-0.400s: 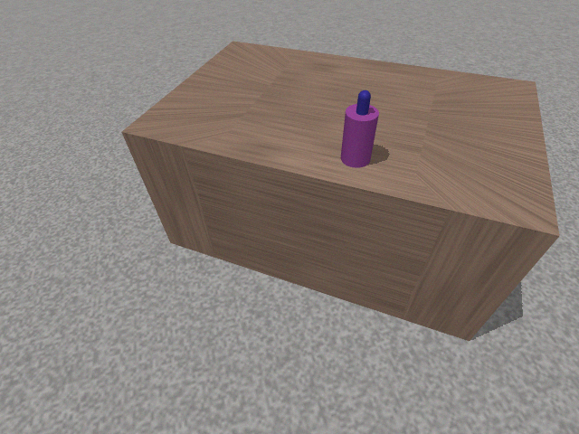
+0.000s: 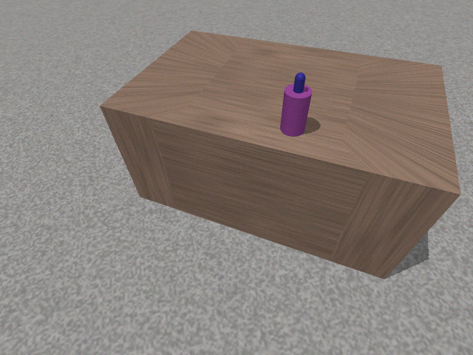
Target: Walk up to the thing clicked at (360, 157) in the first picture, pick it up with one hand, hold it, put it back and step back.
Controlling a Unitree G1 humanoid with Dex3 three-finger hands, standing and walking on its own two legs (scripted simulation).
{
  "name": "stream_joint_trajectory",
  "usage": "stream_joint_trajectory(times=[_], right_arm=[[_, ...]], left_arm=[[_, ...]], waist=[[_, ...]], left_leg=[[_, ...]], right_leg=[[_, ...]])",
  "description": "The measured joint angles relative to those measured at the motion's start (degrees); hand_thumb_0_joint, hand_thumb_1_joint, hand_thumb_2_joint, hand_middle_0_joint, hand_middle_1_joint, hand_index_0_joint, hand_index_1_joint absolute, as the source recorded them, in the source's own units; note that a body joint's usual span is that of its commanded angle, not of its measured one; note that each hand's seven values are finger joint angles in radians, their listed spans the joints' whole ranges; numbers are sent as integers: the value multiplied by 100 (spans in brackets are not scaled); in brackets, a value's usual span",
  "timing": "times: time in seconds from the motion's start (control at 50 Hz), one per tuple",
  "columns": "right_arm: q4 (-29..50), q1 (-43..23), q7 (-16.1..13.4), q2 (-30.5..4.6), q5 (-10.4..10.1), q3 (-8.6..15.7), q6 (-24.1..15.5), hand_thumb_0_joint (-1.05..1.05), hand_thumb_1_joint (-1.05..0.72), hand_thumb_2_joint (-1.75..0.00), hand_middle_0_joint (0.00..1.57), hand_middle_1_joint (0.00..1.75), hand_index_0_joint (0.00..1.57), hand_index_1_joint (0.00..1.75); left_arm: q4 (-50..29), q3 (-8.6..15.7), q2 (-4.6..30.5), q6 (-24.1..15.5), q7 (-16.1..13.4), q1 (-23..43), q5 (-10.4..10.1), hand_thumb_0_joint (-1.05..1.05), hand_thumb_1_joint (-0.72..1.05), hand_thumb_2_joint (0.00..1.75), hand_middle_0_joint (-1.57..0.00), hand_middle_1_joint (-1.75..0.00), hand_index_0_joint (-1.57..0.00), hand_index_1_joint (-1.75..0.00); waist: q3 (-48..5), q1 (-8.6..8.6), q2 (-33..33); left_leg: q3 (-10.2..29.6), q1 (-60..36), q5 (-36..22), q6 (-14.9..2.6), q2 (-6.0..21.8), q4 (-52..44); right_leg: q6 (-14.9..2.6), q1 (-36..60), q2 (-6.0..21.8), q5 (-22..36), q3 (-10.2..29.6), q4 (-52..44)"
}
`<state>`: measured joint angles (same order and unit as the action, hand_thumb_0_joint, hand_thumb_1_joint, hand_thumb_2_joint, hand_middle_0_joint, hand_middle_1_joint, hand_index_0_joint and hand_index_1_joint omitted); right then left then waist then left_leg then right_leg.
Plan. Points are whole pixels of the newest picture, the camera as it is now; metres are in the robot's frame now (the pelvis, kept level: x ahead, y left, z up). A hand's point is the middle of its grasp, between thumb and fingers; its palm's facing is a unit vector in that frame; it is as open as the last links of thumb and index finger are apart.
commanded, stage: stand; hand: left
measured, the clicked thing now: (296, 103) +0.88 -0.17 -0.08
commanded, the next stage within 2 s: walk up in 0.72 s
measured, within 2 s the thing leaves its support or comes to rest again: neither
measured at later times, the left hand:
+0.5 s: hand out of the picture +0.08 +0.25 -0.16, palm faces -0.02 -0.94 -0.34, open 7.4 cm
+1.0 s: hand out of the picture +0.14 +0.23 -0.15, palm faces -0.17 -0.91 -0.38, open 7.4 cm
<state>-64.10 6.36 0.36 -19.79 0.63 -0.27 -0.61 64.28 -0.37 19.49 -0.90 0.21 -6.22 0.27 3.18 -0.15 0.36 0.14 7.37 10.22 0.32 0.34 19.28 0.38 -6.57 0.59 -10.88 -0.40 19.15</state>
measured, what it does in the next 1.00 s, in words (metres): lifts its right foot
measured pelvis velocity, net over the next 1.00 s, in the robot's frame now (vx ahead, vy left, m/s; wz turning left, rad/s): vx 0.05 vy -0.06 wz -0.16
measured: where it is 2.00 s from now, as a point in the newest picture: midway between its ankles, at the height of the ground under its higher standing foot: (297, 333)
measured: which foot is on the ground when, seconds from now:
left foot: down 0.00-1.00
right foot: down 0.00-0.76, up 0.78-1.00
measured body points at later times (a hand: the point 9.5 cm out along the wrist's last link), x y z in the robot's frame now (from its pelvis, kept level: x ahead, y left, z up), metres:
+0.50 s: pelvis +0.01 +0.00 +0.00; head +0.02 +0.00 +0.45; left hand +0.08 +0.30 -0.13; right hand +0.09 -0.30 -0.13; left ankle +0.00 +0.12 -0.75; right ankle +0.00 -0.12 -0.75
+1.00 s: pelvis +0.05 -0.06 -0.02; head +0.07 -0.07 +0.43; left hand +0.15 +0.27 -0.12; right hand +0.05 -0.41 -0.13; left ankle +0.00 +0.12 -0.75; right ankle +0.10 -0.23 -0.74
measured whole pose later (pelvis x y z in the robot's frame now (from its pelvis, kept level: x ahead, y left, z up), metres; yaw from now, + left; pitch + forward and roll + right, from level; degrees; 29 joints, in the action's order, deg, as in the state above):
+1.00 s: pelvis +0.05 -0.06 -0.02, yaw -9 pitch -3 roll +2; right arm -56.5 13.8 0.5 -25.4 3.0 5.7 -3.1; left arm 54.7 5.6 25.6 1.7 6.5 -13.9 1.9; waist 5.1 0.1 -1.0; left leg -7.6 2.1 20.6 2.7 5.6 26.3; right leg -1.0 -22.9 6.6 -18.3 1.9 39.4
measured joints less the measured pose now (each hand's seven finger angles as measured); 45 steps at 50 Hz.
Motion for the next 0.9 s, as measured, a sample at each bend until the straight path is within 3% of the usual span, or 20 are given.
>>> stream_joint_trajectory(times=[0.72, 0.76, 0.82, 0.86, 0.9], right_arm=[[-30, 3, -22, -27, -2, -1, -1, 0, -91, -90, 20, 30, 20, 30], [139, 51, 14, -12, 60, 114, -65, 0, -91, -90, 20, 30, 20, 30], [462, 212, 4, -20, 108, 295, -263, 0, -90, -90, 21, 30, 20, 30], [606, 383, -18, -94, 135, 379, -328, 0, -90, -90, 21, 30, 21, 30], [667, 550, -27, -216, 178, 446, -328, 0, -90, -90, 21, 30, 21, 30]], left_arm=[[-9, 7, -2, 22, -13, -20, 4, 1, 90, 90, -20, -30, -21, -30], [-248, 146, 51, 89, 107, -168, 94, 1, 90, 90, -20, -30, -21, -30], [-451, 321, 228, 271, 274, -418, 206, 1, 90, 90, -20, -30, -21, -30], [-543, 405, 348, 346, 370, -500, 212, 1, 90, 90, -20, -30, -21, -30], [-678, 481, 453, 343, 471, -560, 190, 1, 90, 90, -20, -30, -21, -30]], waist=[[-12, 6, 15], [-6, 52, -49], [-29, 46, -175], [-14, -22, -198], [38, -25, -203]], left_leg=[[18, -113, 27, -12, -31, -119], [-108, -57, 184, -73, -32, 83], [-395, -93, 393, -89, 23, 259], [-451, -175, 463, -68, 102, 265], [-505, -295, 540, -19, 199, 266]], right_leg=[[16, 113, 33, -50, -21, -95], [-68, -121, 32, -395, 96, 396], [-127, -921, 37, -1204, 198, 2126], [-139, -1347, 85, -1253, 232, 2861], [-136, -1590, 230, -1222, 275, 2992]])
